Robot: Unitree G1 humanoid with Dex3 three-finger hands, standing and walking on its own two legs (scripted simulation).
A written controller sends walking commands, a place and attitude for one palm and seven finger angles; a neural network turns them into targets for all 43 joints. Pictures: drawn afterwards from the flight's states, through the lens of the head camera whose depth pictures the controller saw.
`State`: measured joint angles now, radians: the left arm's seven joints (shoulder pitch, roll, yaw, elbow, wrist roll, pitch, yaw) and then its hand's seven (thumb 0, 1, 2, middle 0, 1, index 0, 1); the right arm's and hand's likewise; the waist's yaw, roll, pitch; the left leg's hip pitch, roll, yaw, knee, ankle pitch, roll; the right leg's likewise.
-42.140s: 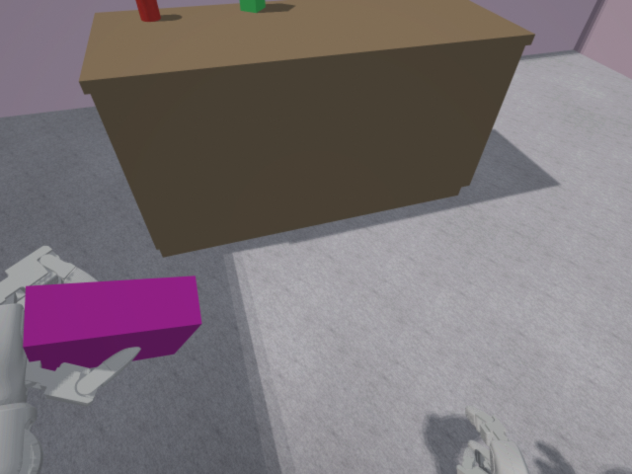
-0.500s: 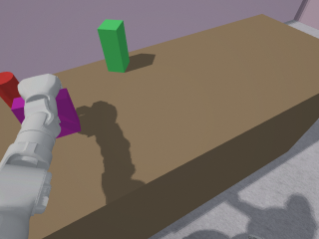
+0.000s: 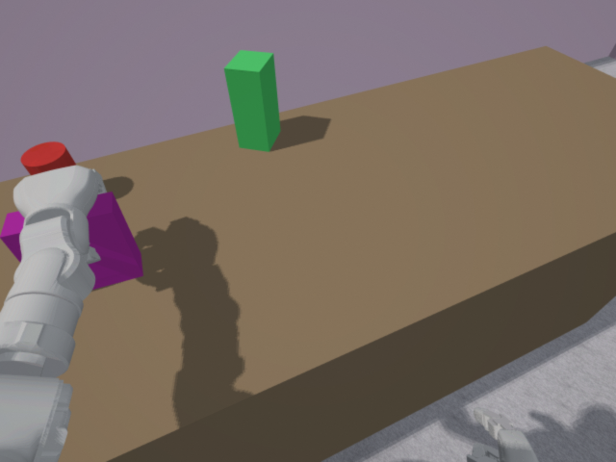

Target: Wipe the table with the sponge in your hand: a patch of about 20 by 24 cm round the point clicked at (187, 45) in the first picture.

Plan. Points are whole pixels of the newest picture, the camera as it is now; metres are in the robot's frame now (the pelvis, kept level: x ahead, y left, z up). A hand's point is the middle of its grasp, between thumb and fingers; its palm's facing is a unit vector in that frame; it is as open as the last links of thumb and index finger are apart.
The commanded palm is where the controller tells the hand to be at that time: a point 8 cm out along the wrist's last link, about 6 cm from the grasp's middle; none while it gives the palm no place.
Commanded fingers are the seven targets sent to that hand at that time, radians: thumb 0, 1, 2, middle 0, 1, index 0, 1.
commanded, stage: wipe back along the first lane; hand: left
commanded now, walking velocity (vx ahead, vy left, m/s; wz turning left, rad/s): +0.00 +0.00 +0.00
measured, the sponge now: (87, 258) +0.36 +0.35 +0.06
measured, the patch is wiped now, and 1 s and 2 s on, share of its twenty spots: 1.00 1.00 1.00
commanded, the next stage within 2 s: lift the sponge slowly off the table in 1.72 s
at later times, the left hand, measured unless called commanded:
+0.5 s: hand (66, 251) +0.33 +0.34 +0.11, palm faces -0.02 -0.01 -1.00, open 9.1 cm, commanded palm +0.30 +0.33 +0.15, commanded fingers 0.00 0.10 1.30 -1.20 -1.60 -1.20 -1.60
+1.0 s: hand (74, 276) +0.29 +0.31 +0.11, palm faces +0.04 -0.01 -1.00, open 9.1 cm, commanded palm +0.25 +0.30 +0.13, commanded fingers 0.00 0.10 1.30 -1.20 -1.60 -1.20 -1.60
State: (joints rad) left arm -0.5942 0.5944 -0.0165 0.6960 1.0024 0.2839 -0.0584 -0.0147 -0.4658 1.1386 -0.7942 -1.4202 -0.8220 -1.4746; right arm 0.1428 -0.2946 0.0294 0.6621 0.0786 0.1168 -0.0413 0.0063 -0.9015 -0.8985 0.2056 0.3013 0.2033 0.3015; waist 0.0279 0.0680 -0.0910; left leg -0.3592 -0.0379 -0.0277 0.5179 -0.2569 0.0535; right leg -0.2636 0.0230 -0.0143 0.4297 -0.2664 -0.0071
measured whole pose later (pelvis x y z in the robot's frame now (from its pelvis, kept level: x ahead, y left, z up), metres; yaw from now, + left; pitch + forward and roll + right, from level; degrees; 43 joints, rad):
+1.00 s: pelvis -0.01 -0.01 +0.00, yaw +0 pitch +2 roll -1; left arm -0.22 0.53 -0.03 0.27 0.95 0.38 0.01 -0.01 -0.44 1.13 -0.76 -1.47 -0.79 -1.52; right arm 0.09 -0.29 0.04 0.66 0.08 0.12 -0.03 0.01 -0.90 -0.90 0.21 0.30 0.20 0.30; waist 0.07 0.10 -0.09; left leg -0.29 -0.03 -0.02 0.52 -0.25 0.04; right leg -0.21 0.03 -0.01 0.46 -0.27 -0.02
